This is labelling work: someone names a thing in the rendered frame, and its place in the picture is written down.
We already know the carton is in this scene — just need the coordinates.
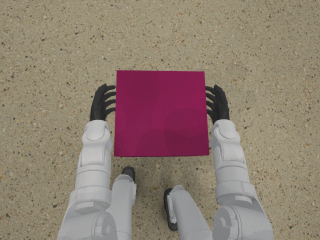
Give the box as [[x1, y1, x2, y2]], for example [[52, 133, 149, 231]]
[[114, 70, 210, 157]]

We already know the robot right hand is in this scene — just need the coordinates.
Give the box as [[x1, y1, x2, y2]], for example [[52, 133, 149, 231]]
[[205, 84, 230, 125]]

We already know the right robot foot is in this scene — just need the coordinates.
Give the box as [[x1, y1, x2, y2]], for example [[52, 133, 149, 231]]
[[163, 188, 178, 232]]

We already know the robot right upper arm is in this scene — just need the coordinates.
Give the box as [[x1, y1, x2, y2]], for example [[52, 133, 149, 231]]
[[212, 204, 274, 240]]

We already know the robot left hand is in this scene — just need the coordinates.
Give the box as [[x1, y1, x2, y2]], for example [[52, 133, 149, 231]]
[[89, 84, 116, 121]]

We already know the robot left upper arm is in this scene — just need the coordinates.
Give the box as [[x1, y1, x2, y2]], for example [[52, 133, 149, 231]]
[[57, 211, 118, 240]]

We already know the right robot forearm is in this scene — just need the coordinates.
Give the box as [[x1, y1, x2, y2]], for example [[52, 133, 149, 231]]
[[209, 119, 274, 236]]

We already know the left robot forearm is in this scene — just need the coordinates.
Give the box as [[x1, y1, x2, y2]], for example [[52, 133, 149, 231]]
[[56, 120, 113, 240]]

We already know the robot left thigh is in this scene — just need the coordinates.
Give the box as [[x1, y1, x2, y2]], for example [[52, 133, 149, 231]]
[[105, 179, 137, 240]]

